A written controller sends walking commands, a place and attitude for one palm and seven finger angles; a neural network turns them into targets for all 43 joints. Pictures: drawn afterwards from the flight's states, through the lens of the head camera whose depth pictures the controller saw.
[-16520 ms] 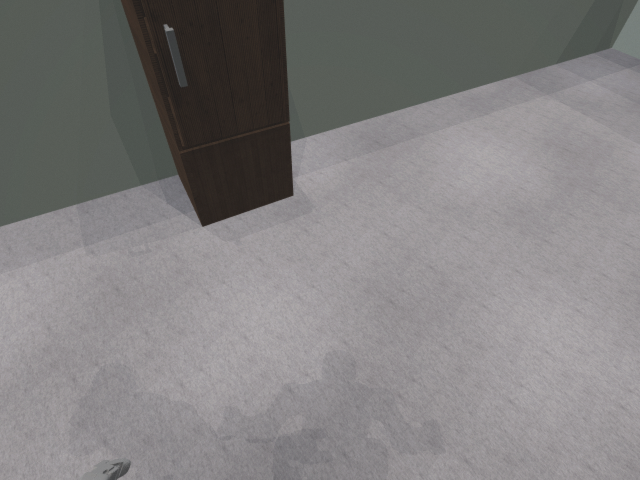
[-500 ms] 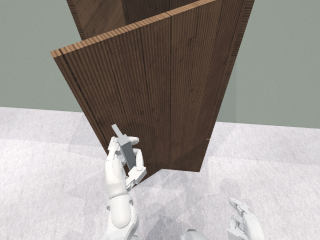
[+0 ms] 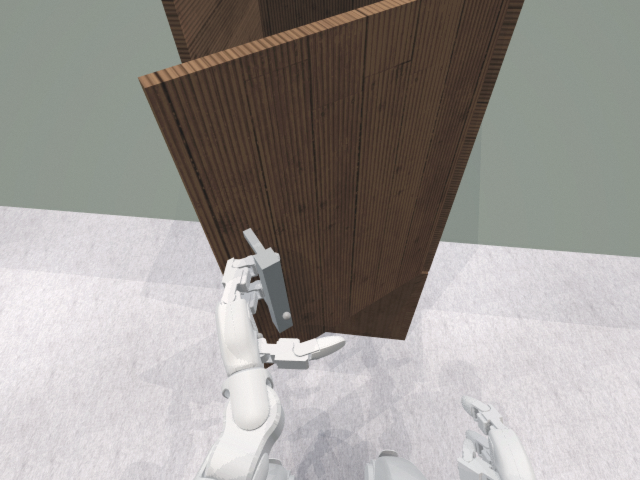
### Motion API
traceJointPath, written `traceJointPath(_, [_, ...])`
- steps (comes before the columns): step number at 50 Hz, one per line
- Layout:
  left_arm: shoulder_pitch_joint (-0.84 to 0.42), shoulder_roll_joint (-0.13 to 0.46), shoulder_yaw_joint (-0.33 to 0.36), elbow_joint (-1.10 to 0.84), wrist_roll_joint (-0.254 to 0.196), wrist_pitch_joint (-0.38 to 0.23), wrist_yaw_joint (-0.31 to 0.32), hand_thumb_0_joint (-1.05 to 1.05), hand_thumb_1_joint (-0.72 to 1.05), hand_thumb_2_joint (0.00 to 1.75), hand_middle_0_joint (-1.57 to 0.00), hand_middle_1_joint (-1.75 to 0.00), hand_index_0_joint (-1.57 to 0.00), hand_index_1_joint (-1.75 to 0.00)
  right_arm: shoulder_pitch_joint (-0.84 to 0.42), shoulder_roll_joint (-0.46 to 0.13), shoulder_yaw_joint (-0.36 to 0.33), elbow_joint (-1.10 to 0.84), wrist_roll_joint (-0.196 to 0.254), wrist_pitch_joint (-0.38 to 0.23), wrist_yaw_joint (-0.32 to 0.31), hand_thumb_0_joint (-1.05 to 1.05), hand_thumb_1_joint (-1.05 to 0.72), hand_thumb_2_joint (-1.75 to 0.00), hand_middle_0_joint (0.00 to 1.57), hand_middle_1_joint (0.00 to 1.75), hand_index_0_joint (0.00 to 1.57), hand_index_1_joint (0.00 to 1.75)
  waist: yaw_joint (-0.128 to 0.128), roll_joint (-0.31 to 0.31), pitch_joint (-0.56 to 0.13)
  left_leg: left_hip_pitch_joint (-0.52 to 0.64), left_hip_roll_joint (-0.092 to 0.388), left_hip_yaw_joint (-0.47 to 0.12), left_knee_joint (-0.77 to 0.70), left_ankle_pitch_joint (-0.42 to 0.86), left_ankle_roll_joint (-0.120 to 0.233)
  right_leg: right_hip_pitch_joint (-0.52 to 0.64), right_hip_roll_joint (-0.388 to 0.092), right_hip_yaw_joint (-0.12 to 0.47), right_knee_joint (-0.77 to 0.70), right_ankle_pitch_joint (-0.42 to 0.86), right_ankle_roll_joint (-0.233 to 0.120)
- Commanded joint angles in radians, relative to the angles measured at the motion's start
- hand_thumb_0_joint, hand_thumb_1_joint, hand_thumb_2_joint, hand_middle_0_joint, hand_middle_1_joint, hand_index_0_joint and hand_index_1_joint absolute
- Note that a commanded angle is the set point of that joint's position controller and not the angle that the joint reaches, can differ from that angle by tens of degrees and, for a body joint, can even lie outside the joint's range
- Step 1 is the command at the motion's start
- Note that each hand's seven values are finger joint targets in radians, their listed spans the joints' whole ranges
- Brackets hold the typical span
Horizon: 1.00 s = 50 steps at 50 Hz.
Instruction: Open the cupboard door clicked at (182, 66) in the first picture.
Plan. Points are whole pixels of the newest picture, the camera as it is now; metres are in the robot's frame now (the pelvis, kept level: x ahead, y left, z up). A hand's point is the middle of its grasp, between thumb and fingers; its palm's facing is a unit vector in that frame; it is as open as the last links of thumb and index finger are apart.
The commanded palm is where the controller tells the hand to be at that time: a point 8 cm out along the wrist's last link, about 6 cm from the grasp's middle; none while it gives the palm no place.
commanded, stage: open thumb and fingers to let go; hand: left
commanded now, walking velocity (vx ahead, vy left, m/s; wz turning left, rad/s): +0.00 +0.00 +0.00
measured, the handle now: (268, 283) +0.35 +0.08 +0.05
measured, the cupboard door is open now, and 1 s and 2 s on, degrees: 40 41 41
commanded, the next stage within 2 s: slide the hand sideways off the handle in 0.28 s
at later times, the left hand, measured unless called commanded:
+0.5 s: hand (284, 329) +0.29 +0.06 +0.05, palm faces +0.00 -1.00 -0.08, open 15.8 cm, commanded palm +0.26 +0.10 +0.05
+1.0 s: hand (257, 366) +0.24 +0.08 +0.05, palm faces -0.15 -0.99 +0.00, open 16.3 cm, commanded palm +0.23 +0.15 +0.05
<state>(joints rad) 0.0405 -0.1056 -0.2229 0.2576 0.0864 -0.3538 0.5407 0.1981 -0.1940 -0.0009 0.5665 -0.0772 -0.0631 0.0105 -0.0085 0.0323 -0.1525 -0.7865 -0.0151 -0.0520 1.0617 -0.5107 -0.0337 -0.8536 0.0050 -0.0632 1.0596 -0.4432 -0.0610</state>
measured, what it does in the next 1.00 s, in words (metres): stands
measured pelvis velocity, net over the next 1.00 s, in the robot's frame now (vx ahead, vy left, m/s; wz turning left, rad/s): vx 0.00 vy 0.03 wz -0.01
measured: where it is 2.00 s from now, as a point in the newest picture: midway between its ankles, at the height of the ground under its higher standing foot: outside the picture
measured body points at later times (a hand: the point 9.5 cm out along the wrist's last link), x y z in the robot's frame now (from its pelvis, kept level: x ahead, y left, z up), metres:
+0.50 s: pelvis -0.01 +0.02 -0.01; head +0.05 +0.00 +0.44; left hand +0.28 +0.11 +0.05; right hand +0.16 -0.20 -0.11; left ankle +0.01 +0.14 -0.66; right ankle +0.04 -0.08 -0.66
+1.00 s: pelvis +0.00 +0.03 -0.01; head +0.06 +0.01 +0.43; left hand +0.25 +0.14 +0.05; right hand +0.19 -0.20 -0.09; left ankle +0.01 +0.14 -0.66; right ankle +0.04 -0.08 -0.66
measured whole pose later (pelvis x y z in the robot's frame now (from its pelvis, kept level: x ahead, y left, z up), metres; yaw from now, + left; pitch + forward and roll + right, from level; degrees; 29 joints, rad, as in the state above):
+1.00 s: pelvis +0.00 +0.03 -0.01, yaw -1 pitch +14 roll +0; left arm 0.31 0.08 -0.23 -0.09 -0.03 -0.31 0.03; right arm 0.25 -0.22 0.03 0.40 -0.01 -0.05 0.00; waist -0.01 0.04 -0.14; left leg -0.83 -0.03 -0.03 1.16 -0.57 0.00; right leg -0.89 0.00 -0.04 1.13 -0.48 -0.02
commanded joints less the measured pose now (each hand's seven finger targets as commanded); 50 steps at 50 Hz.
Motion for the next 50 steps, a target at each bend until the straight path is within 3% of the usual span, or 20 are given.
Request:
traceJointPath(1, [-0.202, -0.073, -0.031, -0.219, 0.039, -0.056, 0.029, 0.00, -0.50, 0.30, -0.25, -0.90, -0.25, -0.90, -0.058, -0.080, -0.031, -0.155, 0.004, -0.049, -0.002, 0.00, -0.90, -0.90, 0.20, 0.30, 0.20, 0.30, -0.015, -0.102, -0.235, 0.038, -0.017, 0.035, -0.125, 0.145, 0.042, 0.239, -0.026, 0.055, -0.201, 0.121, 0.028])
traceJointPath(7, [-0.277, -0.099, -0.045, -0.203, 0.039, -0.031, 0.055, 0.00, -0.50, 0.30, -0.20, -0.60, -0.20, -0.60, -0.067, -0.078, -0.024, -0.153, 0.002, -0.048, -0.001, 0.00, -0.90, -0.90, 0.20, 0.30, 0.20, 0.30, -0.024, -0.095, -0.238, 0.044, -0.015, 0.029, -0.128, 0.129, 0.041, 0.208, -0.018, 0.037, -0.191, 0.088, 0.027])
traceJointPath(10, [-0.252, -0.093, -0.032, -0.197, 0.033, -0.017, 0.061, 0.00, -0.50, 0.30, -0.18, -0.45, -0.18, -0.45, -0.070, -0.078, -0.022, -0.158, 0.002, -0.044, 0.000, 0.00, -0.90, -0.90, 0.20, 0.30, 0.20, 0.30, -0.005, -0.091, -0.255, 0.041, -0.017, 0.030, -0.135, 0.146, 0.038, 0.227, -0.015, 0.032, -0.183, 0.105, 0.022])
traceJointPath(13, [-0.259, -0.103, -0.034, -0.189, 0.028, -0.006, 0.065, 0.00, -0.50, 0.30, -0.15, -0.30, -0.15, -0.30, -0.068, -0.077, -0.020, -0.156, 0.002, -0.039, 0.001, 0.00, -0.90, -0.90, 0.20, 0.30, 0.20, 0.30, -0.006, -0.107, -0.247, 0.041, -0.017, 0.030, -0.139, 0.148, 0.037, 0.233, -0.014, 0.030, -0.188, 0.108, 0.023])
traceJointPath(14, [-0.246, -0.093, -0.022, -0.189, 0.031, -0.003, 0.067, 0.00, -0.50, 0.30, -0.15, -0.30, -0.15, -0.30, -0.075, -0.078, -0.022, -0.162, 0.004, -0.038, 0.001, 0.00, -0.90, -0.90, 0.20, 0.30, 0.20, 0.30, 0.003, -0.092, -0.253, 0.044, -0.016, 0.028, -0.142, 0.154, 0.035, 0.234, -0.012, 0.029, -0.185, 0.106, 0.020])
traceJointPath(17, [-0.274, -0.123, -0.046, -0.177, 0.031, 0.001, 0.069, 0.00, -0.50, 0.30, -0.15, -0.30, -0.15, -0.30, -0.077, -0.076, -0.018, -0.156, 0.005, -0.036, 0.005, 0.00, -0.90, -0.90, 0.20, 0.30, 0.20, 0.30, -0.014, -0.106, -0.224, 0.046, -0.013, 0.027, -0.141, 0.138, 0.036, 0.208, -0.011, 0.024, -0.188, 0.087, 0.022])
traceJointPath(19, [-0.277, -0.123, -0.046, -0.179, 0.036, -0.001, 0.073, 0.00, -0.50, 0.30, -0.15, -0.30, -0.15, -0.30, -0.079, -0.078, -0.021, -0.155, 0.004, -0.040, 0.005, 0.00, -0.90, -0.90, 0.20, 0.30, 0.20, 0.30, -0.010, -0.109, -0.237, 0.048, -0.011, 0.022, -0.140, 0.144, 0.036, 0.205, -0.009, 0.021, -0.183, 0.087, 0.019])
traceJointPath(20, [-0.264, -0.017, -0.258, -0.211, 0.163, -0.037, -0.137, 0.00, -0.50, 0.30, -0.15, -0.30, -0.15, -0.30, 0.000, -0.120, -0.027, -0.123, 0.012, -0.034, 0.009, 0.00, -0.90, -0.90, 0.20, 0.30, 0.20, 0.30, -0.104, -0.124, -0.201, 0.073, -0.006, 0.027, -0.104, 0.160, 0.059, 0.168, -0.019, 0.053, -0.164, 0.175, 0.020])
traceJointPath(21, [-0.292, 0.037, -0.191, -0.271, 0.122, -0.077, -0.251, 0.00, -0.50, 0.30, -0.15, -0.30, -0.15, -0.30, 0.003, -0.112, -0.034, -0.157, 0.020, -0.036, 0.004, 0.00, -0.90, -0.90, 0.20, 0.30, 0.20, 0.30, -0.073, -0.096, -0.265, 0.058, -0.013, 0.028, -0.094, 0.176, 0.064, 0.210, -0.030, 0.058, -0.149, 0.221, 0.016])
traceJointPath(22, [-0.282, 0.073, -0.182, -0.298, 0.100, -0.097, -0.339, 0.00, -0.50, 0.30, -0.15, -0.30, -0.15, -0.30, -0.008, -0.113, -0.032, -0.170, 0.027, -0.038, -0.002, 0.00, -0.90, -0.90, 0.20, 0.30, 0.20, 0.30, -0.063, -0.075, -0.285, 0.063, -0.013, 0.029, -0.094, 0.166, 0.064, 0.232, -0.032, 0.068, -0.143, 0.224, 0.015])
traceJointPath(24, [-0.275, 0.076, -0.197, -0.348, 0.016, -0.102, -0.499, 0.00, -0.50, 0.30, -0.15, -0.30, -0.15, -0.30, -0.004, -0.118, -0.028, -0.200, 0.050, -0.048, -0.011, 0.00, -0.90, -0.90, 0.20, 0.30, 0.20, 0.30, -0.071, -0.041, -0.291, 0.086, -0.016, 0.023, -0.097, 0.159, 0.067, 0.229, -0.030, 0.068, -0.140, 0.212, 0.013])
traceJointPath(26, [-0.226, 0.065, -0.145, -0.347, -0.101, -0.070, -0.567, 0.00, -0.50, 0.30, -0.15, -0.30, -0.15, -0.30, -0.013, -0.114, -0.018, -0.228, 0.074, -0.055, -0.024, 0.00, -0.90, -0.90, 0.20, 0.30, 0.20, 0.30, -0.059, -0.057, -0.234, 0.067, -0.020, 0.019, -0.119, 0.106, 0.062, 0.224, -0.023, 0.060, -0.171, 0.130, 0.021])
traceJointPath(28, [-0.172, 0.045, -0.108, -0.348, -0.165, -0.036, -0.563, 0.00, -0.50, 0.30, -0.15, -0.30, -0.15, -0.30, -0.018, -0.117, -0.013, -0.250, 0.082, -0.061, -0.030, 0.00, -0.90, -0.90, 0.20, 0.30, 0.20, 0.30, -0.045, -0.100, -0.197, 0.050, -0.019, 0.012, -0.136, 0.072, 0.058, 0.206, -0.017, 0.044, -0.185, 0.055, 0.027])
traceJointPath(29, [-0.153, 0.062, -0.077, -0.361, -0.174, -0.028, -0.544, 0.00, -0.50, 0.30, -0.15, -0.30, -0.15, -0.30, -0.030, -0.121, -0.013, -0.257, 0.084, -0.064, -0.030, 0.00, -0.90, -0.90, 0.20, 0.30, 0.20, 0.30, -0.026, -0.089, -0.198, 0.048, -0.022, 0.006, -0.142, 0.081, 0.055, 0.206, -0.016, 0.038, -0.173, 0.050, 0.021])
traceJointPath(32, [-0.054, 0.095, -0.032, -0.388, -0.150, -0.018, -0.482, 0.00, -0.50, 0.30, -0.15, -0.30, -0.15, -0.30, -0.009, -0.124, -0.017, -0.274, 0.073, -0.062, -0.021, 0.00, -0.90, -0.90, 0.20, 0.30, 0.20, 0.30, -0.011, -0.134, -0.213, 0.033, -0.021, 0.014, -0.128, 0.117, 0.053, 0.216, -0.018, 0.033, -0.149, 0.094, 0.025])
traceJointPath(34, [0.001, 0.127, -0.013, -0.403, -0.117, -0.023, -0.459, 0.00, -0.50, 0.30, -0.15, -0.30, -0.15, -0.30, -0.006, -0.127, -0.019, -0.284, 0.067, -0.056, -0.014, 0.00, -0.90, -0.90, 0.20, 0.30, 0.20, 0.30, 0.001, -0.114, -0.209, 0.010, -0.022, 0.019, -0.116, 0.126, 0.053, 0.215, -0.019, 0.041, -0.137, 0.101, 0.021])
traceJointPath(39, [0.062, 0.172, 0.009, -0.473, -0.084, -0.035, -0.462, 0.00, -0.50, 0.30, -0.15, -0.30, -0.15, -0.30, -0.003, -0.124, -0.021, -0.312, 0.066, -0.039, -0.009, 0.00, -0.90, -0.90, 0.20, 0.30, 0.20, 0.30, 0.005, -0.092, -0.209, -0.007, -0.021, 0.025, -0.098, 0.117, 0.054, 0.208, -0.017, 0.055, -0.123, 0.095, 0.018])
traceJointPath(42, [0.083, 0.161, -0.003, -0.521, -0.101, -0.030, -0.483, 0.00, -0.50, 0.30, -0.15, -0.30, -0.15, -0.30, -0.001, -0.120, -0.017, -0.323, 0.071, -0.035, -0.011, 0.00, -0.90, -0.90, 0.20, 0.30, 0.20, 0.30, -0.007, -0.056, -0.195, 0.002, -0.021, 0.026, -0.094, 0.103, 0.052, 0.188, -0.015, 0.053, -0.124, 0.087, 0.021])
traceJointPath(46, [0.178, 0.156, -0.014, -0.576, -0.120, -0.021, -0.504, 0.00, -0.50, 0.30, -0.15, -0.30, -0.15, -0.30, 0.013, -0.121, -0.016, -0.336, 0.075, -0.039, -0.016, 0.00, -0.90, -0.90, 0.20, 0.30, 0.20, 0.30, -0.012, -0.061, -0.197, 0.016, -0.018, 0.019, -0.089, 0.142, 0.050, 0.188, -0.009, 0.039, -0.111, 0.135, 0.023])
traceJointPath(50, [0.220, 0.201, 0.028, -0.594, -0.128, -0.017, -0.524, 0.00, -0.50, 0.30, -0.15, -0.30, -0.15, -0.30, 0.016, -0.125, -0.017, -0.336, 0.073, -0.045, -0.025, 0.00, -0.90, -0.90, 0.20, 0.30, 0.20, 0.30, -0.017, -0.081, -0.188, -0.012, -0.018, 0.018, -0.068, 0.138, 0.052, 0.181, -0.009, 0.044, -0.105, 0.136, 0.027])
